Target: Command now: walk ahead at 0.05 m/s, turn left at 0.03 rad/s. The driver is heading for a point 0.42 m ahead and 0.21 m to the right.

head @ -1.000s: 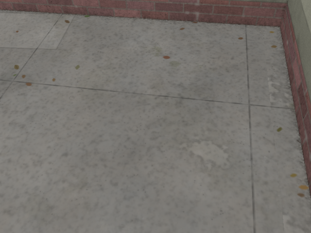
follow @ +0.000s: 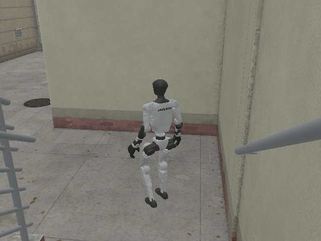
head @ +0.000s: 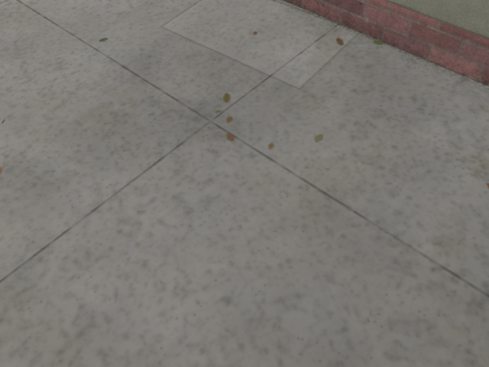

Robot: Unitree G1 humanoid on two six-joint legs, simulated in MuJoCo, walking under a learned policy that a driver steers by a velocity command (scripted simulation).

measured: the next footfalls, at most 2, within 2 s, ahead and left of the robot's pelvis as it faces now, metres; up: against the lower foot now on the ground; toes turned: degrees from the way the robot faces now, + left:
left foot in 0.14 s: +0.05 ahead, +0.12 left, +0.00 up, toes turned -6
right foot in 0.52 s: +0.01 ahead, -0.09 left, +0.00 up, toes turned -17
